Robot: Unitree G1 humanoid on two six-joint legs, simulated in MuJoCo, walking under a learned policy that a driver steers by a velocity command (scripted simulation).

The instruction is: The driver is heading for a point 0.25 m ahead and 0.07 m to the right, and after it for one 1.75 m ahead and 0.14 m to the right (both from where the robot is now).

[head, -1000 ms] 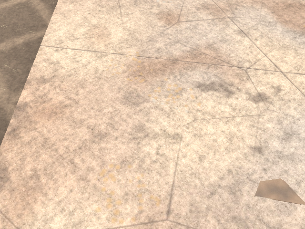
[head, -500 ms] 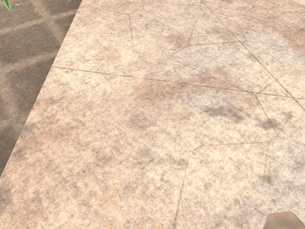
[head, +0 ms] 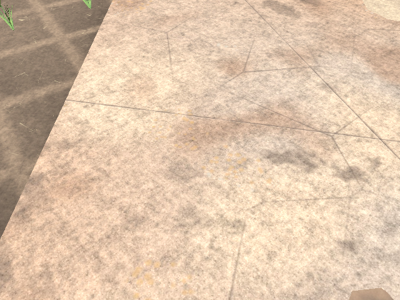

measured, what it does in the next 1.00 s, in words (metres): walks ahead: right foot, then left foot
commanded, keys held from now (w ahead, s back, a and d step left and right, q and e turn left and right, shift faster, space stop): w+shift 1.00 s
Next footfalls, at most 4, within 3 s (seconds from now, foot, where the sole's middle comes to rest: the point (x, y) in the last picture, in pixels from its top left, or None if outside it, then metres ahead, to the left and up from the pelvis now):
0.22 right None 0.14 -0.14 -0.78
0.70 left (201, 288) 0.60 0.03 -0.78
1.18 right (237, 182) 1.07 -0.13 -0.78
1.64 left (197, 113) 1.53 0.04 -0.78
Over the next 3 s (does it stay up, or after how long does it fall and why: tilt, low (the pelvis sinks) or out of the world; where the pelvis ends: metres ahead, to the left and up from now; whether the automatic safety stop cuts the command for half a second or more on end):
stays up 2.64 -0.27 -0.04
